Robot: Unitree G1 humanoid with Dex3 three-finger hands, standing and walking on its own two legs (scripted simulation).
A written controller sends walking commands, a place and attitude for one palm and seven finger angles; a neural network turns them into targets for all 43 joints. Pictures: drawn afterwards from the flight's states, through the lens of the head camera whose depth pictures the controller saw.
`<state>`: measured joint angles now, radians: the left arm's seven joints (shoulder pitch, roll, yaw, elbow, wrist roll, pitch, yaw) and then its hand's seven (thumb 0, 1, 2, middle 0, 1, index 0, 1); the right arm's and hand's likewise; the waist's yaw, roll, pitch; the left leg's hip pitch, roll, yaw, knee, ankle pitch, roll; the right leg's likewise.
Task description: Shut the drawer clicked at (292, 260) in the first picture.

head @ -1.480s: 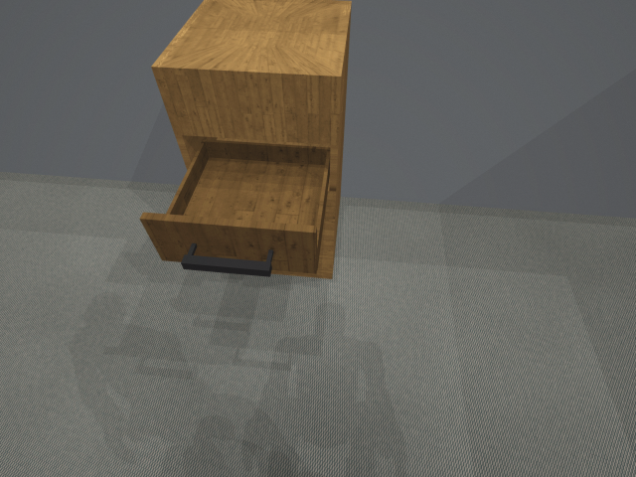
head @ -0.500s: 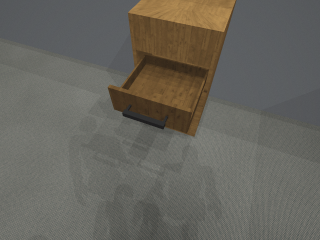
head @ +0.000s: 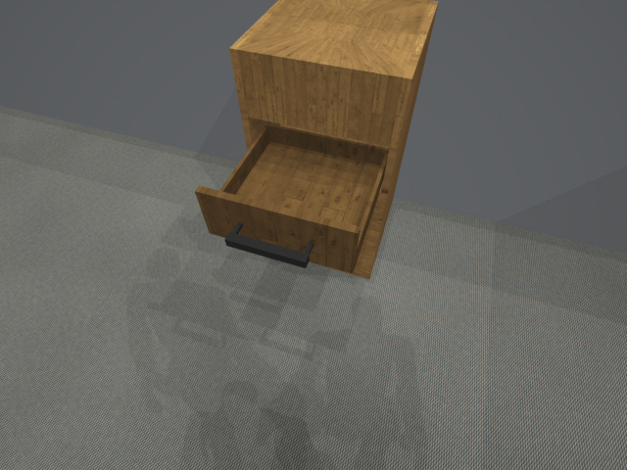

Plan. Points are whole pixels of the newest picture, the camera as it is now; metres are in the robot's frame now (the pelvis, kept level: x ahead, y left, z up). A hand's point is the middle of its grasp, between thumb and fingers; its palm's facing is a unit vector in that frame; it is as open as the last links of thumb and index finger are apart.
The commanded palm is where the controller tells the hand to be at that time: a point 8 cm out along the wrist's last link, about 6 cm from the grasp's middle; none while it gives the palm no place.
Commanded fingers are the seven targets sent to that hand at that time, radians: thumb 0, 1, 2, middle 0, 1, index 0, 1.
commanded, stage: look at it before walking up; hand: left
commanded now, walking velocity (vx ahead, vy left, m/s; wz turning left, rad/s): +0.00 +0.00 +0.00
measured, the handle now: (270, 242) +0.60 +0.14 -0.23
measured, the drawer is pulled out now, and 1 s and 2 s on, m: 0.30 0.30 0.30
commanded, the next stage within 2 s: turn to face it in 0.06 s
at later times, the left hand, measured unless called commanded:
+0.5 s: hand out of the picture +0.02 +0.19 -0.18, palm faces -0.02 -0.98 -0.21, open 7.4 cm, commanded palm none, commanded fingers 0.00 0.90 0.90 -0.20 -0.30 -0.20 -0.30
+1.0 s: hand out of the picture +0.10 +0.18 -0.17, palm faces -0.16 -0.96 -0.22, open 7.4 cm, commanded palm none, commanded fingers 0.00 0.90 0.90 -0.20 -0.30 -0.20 -0.30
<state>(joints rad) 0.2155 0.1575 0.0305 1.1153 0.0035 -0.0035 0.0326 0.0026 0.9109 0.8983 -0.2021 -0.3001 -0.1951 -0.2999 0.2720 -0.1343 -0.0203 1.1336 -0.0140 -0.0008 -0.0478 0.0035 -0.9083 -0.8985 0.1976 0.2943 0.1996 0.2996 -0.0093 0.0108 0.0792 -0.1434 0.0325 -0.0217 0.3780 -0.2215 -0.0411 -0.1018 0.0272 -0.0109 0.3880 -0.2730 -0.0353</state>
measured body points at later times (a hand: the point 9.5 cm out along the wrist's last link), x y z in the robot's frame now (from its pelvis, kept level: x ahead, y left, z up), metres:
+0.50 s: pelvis -0.01 +0.00 -0.01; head +0.03 +0.00 +0.44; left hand +0.02 +0.24 -0.17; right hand -0.01 -0.23 -0.17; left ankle -0.01 +0.15 -0.74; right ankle -0.04 -0.10 -0.74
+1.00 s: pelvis -0.02 +0.00 -0.01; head +0.03 -0.01 +0.44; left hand +0.11 +0.23 -0.16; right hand -0.03 -0.23 -0.16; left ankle -0.02 +0.13 -0.74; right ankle -0.08 -0.10 -0.73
